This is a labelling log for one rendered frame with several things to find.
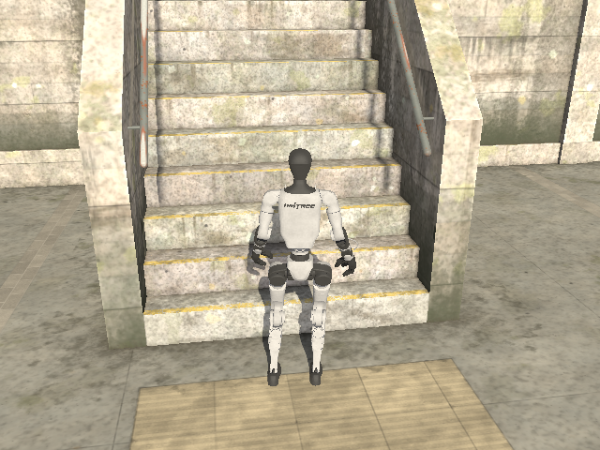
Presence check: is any right robot hand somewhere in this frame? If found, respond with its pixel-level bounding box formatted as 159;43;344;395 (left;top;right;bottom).
335;255;356;277

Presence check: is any right robot thigh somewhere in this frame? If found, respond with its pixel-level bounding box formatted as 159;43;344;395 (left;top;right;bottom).
310;262;332;326

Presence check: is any right robot upper arm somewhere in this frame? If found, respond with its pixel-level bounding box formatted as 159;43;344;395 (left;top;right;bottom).
320;189;345;241

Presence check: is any left robot hand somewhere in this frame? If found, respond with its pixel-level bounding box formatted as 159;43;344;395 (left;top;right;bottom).
251;249;273;266

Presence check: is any left robot upper arm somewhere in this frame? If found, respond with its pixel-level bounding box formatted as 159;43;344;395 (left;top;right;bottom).
257;189;280;240

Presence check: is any left robot forearm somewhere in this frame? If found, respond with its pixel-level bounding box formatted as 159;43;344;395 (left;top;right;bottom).
253;226;267;254

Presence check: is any right robot forearm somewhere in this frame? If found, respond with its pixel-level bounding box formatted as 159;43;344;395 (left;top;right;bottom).
336;227;353;261

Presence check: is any left robot foot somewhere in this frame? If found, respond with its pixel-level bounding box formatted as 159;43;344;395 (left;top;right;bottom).
267;362;281;386

